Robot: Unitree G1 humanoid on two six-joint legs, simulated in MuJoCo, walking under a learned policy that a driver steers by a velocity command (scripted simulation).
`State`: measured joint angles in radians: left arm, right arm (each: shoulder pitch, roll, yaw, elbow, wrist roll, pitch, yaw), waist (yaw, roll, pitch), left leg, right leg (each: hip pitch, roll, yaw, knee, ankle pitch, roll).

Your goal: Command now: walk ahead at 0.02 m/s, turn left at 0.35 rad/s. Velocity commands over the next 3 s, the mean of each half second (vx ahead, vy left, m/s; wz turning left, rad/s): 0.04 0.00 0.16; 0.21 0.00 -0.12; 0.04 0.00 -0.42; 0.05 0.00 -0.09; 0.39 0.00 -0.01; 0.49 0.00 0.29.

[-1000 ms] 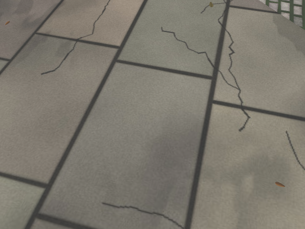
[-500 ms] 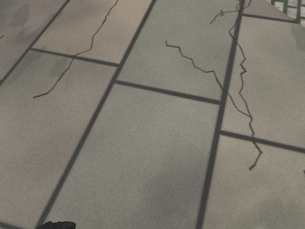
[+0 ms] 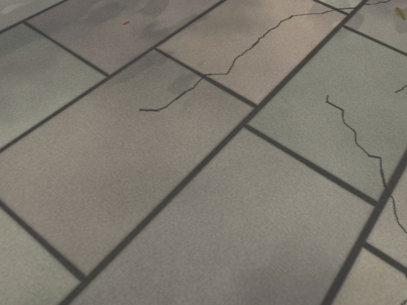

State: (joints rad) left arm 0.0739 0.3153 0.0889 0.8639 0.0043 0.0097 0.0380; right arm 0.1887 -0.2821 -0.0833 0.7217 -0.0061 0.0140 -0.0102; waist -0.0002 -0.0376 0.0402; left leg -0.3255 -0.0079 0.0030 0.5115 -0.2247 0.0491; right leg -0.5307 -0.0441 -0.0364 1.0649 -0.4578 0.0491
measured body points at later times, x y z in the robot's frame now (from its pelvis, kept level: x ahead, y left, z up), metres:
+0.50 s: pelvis +0.02 -0.02 -0.01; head +0.03 -0.02 +0.44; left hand +0.10 +0.26 -0.13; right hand +0.15 -0.27 -0.13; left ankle +0.02 +0.08 -0.74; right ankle +0.01 -0.15 -0.74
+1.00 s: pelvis +0.16 +0.00 -0.01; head +0.19 +0.00 +0.44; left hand +0.36 +0.23 -0.12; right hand +0.16 -0.28 -0.14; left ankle +0.04 +0.09 -0.74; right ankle +0.27 -0.11 -0.72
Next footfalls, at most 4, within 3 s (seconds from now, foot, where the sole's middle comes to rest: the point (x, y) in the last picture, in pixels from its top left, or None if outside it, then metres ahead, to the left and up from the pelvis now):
0.30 right None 0.05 -0.15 -0.78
1.04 right None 0.31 -0.11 -0.78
1.48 left None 0.35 0.09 -0.78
1.76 right None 0.23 -0.13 -0.78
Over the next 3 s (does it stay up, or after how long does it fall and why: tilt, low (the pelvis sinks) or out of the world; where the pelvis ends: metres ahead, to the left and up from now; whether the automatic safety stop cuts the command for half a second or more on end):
stays up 0.70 -0.18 0.00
